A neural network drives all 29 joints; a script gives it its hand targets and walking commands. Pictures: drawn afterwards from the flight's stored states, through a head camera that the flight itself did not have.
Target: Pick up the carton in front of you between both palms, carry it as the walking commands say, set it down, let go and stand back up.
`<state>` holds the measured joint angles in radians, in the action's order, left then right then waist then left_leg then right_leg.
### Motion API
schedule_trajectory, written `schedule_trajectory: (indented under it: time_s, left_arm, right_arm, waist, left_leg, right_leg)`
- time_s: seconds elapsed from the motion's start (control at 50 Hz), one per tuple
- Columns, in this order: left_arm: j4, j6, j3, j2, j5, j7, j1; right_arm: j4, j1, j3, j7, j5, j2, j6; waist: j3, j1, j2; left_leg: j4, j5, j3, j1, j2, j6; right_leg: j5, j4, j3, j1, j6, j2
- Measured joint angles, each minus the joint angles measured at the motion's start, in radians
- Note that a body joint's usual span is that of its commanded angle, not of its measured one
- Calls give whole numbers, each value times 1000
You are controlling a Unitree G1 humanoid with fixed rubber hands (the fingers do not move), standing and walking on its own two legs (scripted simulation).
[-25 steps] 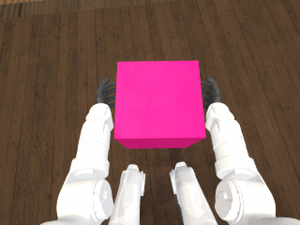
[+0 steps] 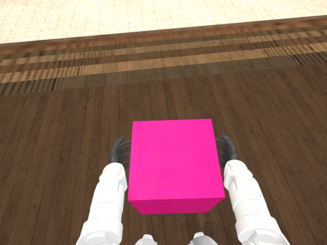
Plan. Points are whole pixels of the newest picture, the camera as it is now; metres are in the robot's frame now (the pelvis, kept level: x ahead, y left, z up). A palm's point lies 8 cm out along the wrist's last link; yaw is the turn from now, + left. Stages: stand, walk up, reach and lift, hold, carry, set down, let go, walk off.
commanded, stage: reach and lift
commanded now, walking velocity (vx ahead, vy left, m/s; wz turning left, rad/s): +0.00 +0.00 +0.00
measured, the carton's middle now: (173, 171) +0.34 +0.00 -0.10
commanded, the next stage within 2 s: hold in 1.32 s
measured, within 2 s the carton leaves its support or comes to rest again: neither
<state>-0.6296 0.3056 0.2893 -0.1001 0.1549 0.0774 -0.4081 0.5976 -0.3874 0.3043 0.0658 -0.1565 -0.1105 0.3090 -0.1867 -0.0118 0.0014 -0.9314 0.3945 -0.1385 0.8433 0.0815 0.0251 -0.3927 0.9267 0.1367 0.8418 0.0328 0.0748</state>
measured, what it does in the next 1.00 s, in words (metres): rises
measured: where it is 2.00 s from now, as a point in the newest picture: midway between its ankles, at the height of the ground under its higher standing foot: outside the picture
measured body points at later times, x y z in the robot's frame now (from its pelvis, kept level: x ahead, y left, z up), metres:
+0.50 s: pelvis +0.01 +0.00 +0.05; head -0.03 +0.00 +0.50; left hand +0.31 +0.15 +0.07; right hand +0.31 -0.15 +0.07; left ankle +0.03 +0.13 -0.68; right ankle +0.03 -0.13 -0.68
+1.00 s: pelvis +0.01 +0.00 +0.06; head -0.02 +0.00 +0.51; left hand +0.32 +0.15 +0.08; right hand +0.32 -0.15 +0.08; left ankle +0.03 +0.13 -0.68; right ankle +0.03 -0.13 -0.68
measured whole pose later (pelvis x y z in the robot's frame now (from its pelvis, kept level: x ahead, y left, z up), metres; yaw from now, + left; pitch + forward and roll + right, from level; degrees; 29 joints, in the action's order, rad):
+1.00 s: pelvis +0.01 +0.00 +0.06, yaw +0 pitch -3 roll +0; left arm -0.35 0.65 0.27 -0.16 0.28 0.01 -0.28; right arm 0.34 -0.28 0.26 0.00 -0.27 -0.16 0.65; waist -0.02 0.00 0.00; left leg -0.44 0.22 -0.14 0.16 0.04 0.01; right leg -0.22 0.44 0.14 0.16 0.02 0.04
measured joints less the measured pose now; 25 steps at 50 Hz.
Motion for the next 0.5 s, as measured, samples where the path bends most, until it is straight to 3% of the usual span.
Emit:
schedule_trajectory:
  time_s: [0.14, 0.34, 0.5]
  left_arm:
    - [73, 68, -30, -14, 5, -3, 94]
    - [218, 231, -48, -36, 37, -26, 176]
    - [206, 301, -5, -52, 117, -59, 123]
  right_arm:
    - [-64, 88, -34, -4, -5, -12, 65]
    - [-197, 160, -64, -24, -42, -34, 227]
    - [-180, 102, -24, -57, -116, -46, 299]
  waist:
    - [29, 5, -3]
    - [75, 8, 0]
    - [137, 8, 0]
  left_leg:
    - [191, -57, -6, -250, -14, -5]
    - [401, -127, -13, -556, -30, -8]
    - [431, -149, -14, -638, -33, -7]
  right_leg:
    - [57, -190, 8, -248, -8, -10]
    - [128, -399, 9, -555, -16, -24]
    - [148, -428, 6, -637, -18, -26]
